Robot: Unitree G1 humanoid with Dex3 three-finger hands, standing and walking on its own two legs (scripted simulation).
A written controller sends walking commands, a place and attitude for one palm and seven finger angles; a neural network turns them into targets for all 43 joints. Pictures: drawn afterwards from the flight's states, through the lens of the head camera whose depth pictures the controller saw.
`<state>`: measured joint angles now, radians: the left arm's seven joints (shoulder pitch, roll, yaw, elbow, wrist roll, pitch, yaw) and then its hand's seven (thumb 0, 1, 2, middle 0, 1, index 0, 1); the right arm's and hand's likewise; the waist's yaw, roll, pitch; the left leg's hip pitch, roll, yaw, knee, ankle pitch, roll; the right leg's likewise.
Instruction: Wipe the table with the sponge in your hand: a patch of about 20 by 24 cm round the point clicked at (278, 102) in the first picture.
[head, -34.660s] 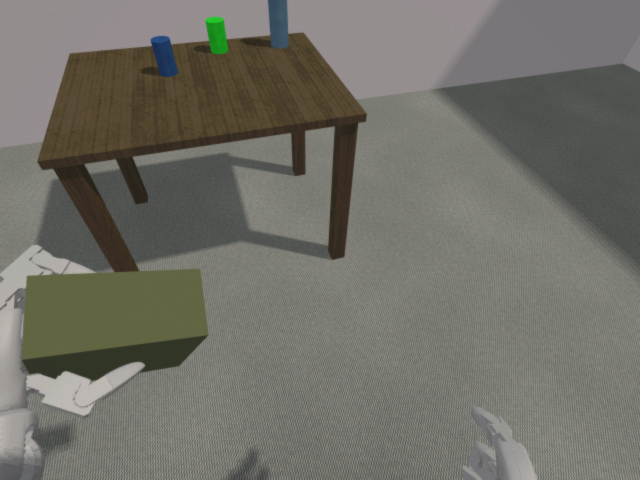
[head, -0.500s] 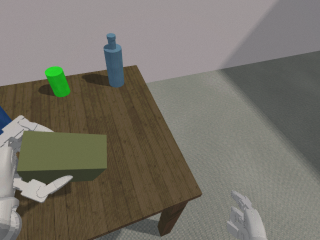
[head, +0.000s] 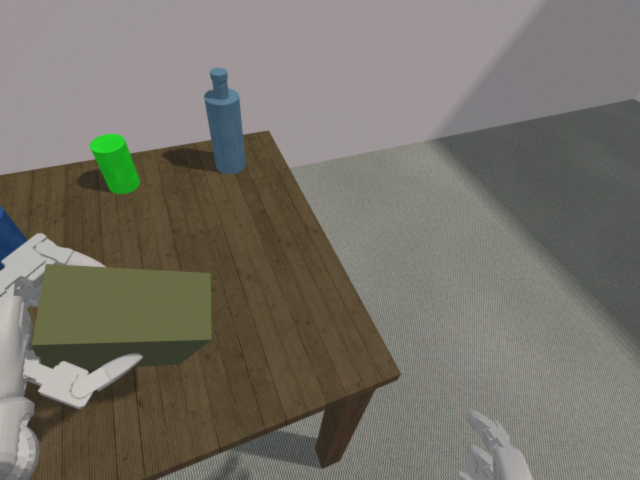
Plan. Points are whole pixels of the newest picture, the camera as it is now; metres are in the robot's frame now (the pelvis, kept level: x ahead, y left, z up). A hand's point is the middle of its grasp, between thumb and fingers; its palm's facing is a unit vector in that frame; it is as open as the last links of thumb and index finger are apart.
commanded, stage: look again from close up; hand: left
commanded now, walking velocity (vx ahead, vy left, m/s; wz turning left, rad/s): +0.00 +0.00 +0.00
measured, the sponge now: (150, 323) +0.24 +0.20 +0.11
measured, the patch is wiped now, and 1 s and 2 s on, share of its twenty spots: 0.00 0.00 0.00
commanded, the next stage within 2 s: shuffle to correct the standing spot in 0.24 s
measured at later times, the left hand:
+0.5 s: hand (82, 304) +0.23 +0.25 +0.16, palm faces +0.36 -0.86 -0.35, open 10.6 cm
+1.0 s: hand (163, 322) +0.22 +0.17 +0.16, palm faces +0.32 -0.86 -0.41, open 10.6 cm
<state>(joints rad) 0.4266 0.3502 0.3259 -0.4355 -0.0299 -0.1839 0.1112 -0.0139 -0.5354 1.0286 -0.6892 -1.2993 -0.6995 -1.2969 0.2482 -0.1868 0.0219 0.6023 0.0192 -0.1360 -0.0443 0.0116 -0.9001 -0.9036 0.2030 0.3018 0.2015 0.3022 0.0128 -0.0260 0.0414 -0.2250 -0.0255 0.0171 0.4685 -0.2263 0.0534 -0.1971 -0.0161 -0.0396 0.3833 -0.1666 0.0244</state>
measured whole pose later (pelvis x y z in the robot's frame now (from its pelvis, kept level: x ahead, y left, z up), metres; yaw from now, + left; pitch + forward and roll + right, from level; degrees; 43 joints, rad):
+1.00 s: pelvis +0.00 -0.07 +0.00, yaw -1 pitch +0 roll -1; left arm 0.48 0.38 0.37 -0.53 -0.09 -0.16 0.09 -0.01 -0.54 1.03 -0.69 -1.30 -0.70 -1.30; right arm 0.20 -0.21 -0.02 0.58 0.02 -0.11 -0.04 0.01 -0.90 -0.90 0.20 0.30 0.20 0.30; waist 0.01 0.00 0.05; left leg -0.28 0.07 0.00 0.51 -0.24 -0.04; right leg -0.27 0.08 -0.06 0.44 -0.19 -0.07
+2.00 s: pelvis +0.00 -0.06 -0.01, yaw -1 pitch +2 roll -1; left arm 0.50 0.39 0.36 -0.57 -0.08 -0.15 0.10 -0.01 -0.54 1.03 -0.69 -1.30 -0.70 -1.30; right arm 0.22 -0.19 0.00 0.58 0.02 -0.10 -0.03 0.01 -0.90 -0.90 0.20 0.30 0.20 0.30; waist -0.01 -0.02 0.03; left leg -0.33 0.07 -0.02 0.58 -0.28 -0.03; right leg -0.31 0.08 -0.07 0.49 -0.22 -0.07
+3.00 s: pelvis +0.00 -0.08 -0.01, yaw -1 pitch +1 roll -1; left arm 0.54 0.46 0.40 -0.60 -0.09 -0.15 0.10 -0.01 -0.54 1.03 -0.69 -1.30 -0.70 -1.30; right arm 0.23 -0.20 -0.01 0.60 0.02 -0.08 -0.04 0.01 -0.90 -0.90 0.20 0.30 0.20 0.30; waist -0.03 -0.03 0.04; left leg -0.29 0.08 -0.02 0.54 -0.27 -0.06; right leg -0.29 0.07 -0.10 0.49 -0.22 -0.07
